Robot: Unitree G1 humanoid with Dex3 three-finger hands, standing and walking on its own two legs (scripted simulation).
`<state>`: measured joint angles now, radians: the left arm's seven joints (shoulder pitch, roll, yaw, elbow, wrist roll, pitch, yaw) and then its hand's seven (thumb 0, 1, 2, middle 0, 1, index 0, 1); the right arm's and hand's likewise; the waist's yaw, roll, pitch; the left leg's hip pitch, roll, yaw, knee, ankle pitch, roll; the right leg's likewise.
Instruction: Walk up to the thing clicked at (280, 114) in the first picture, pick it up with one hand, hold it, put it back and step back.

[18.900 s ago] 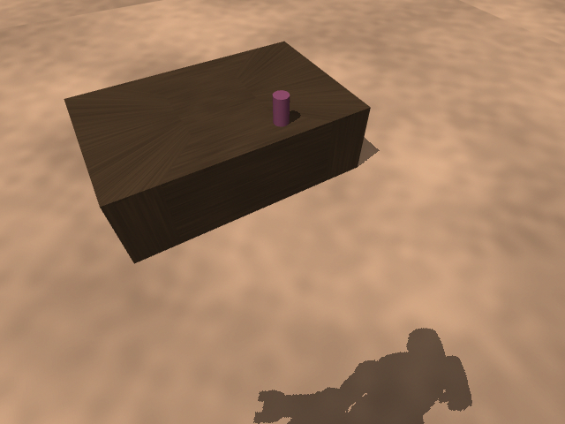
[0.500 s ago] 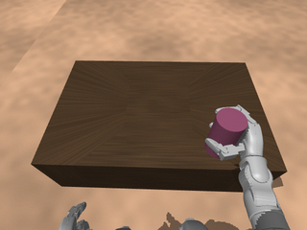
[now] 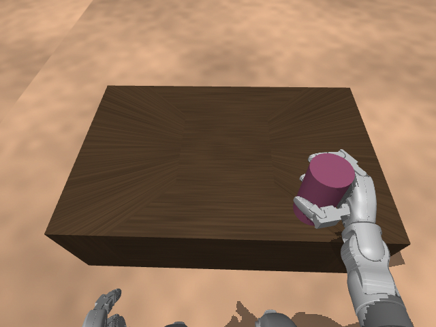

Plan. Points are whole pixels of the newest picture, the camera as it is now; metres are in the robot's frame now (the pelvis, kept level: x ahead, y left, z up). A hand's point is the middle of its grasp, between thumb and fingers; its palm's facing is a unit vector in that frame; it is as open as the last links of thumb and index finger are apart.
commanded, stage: hold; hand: right
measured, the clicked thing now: (320, 191) +0.33 -0.17 +0.05
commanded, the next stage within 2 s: crouch in 0.20 s
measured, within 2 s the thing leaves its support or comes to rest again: neither
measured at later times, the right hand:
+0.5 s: hand (318, 193) +0.33 -0.17 +0.04, palm faces +0.14 +0.99 +0.01, open 9.8 cm
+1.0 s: hand (298, 192) +0.41 -0.19 -0.10, palm faces +0.12 +0.99 +0.00, open 9.8 cm
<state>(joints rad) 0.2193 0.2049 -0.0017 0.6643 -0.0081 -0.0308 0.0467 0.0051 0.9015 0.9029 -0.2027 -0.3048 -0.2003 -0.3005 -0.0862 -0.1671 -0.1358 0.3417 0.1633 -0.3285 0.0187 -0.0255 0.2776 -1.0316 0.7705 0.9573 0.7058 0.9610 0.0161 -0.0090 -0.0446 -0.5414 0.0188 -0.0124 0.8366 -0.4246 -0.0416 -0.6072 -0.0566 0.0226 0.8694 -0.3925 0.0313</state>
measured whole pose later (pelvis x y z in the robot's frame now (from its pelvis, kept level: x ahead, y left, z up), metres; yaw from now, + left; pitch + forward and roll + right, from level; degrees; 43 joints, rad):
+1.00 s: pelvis -0.03 +0.00 -0.12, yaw +1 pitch +27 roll +3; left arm 0.21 0.23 0.00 0.68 0.05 -0.01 -0.01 0.00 0.90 0.92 -0.20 -0.31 -0.19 -0.30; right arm -0.58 -0.30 -0.34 0.89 0.14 -0.55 0.12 -0.02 0.31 -1.07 0.78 0.97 0.71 0.97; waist 0.08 -0.02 -0.15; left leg -1.28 0.00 -0.02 1.42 -0.60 -0.05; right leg -1.35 -0.06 0.06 1.44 -0.56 0.03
